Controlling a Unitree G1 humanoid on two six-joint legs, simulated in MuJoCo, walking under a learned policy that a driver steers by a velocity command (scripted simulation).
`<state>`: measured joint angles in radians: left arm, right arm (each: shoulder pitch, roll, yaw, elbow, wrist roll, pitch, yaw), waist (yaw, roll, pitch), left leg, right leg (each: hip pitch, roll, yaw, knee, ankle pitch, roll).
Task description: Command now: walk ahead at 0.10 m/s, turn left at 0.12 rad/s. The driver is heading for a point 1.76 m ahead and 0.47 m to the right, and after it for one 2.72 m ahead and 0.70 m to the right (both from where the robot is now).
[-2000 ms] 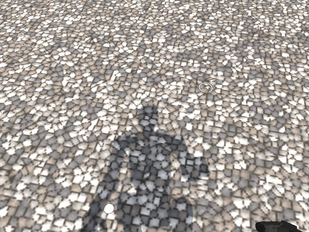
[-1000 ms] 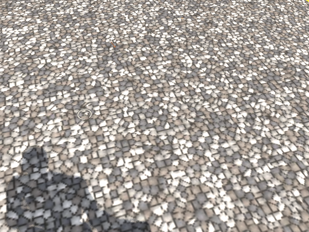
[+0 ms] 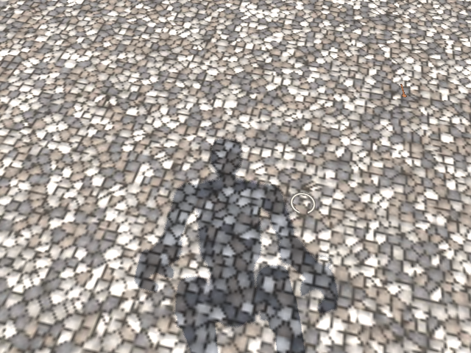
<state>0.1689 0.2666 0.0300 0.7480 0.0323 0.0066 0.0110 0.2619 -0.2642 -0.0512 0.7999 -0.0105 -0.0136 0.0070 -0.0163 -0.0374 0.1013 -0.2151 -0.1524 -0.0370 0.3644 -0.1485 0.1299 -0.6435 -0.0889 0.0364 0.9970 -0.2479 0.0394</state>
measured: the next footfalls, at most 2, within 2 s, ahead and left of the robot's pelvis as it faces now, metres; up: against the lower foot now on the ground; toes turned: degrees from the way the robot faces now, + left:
right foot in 0.24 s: +0.11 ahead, -0.12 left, +0.00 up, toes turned -5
left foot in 0.70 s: +0.15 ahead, +0.08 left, +0.00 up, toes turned -25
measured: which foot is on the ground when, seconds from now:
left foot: down 0.00-0.26, up 0.28-0.68, down 0.70-1.00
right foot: up 0.00-0.22, down 0.24-0.70, up 0.72-1.00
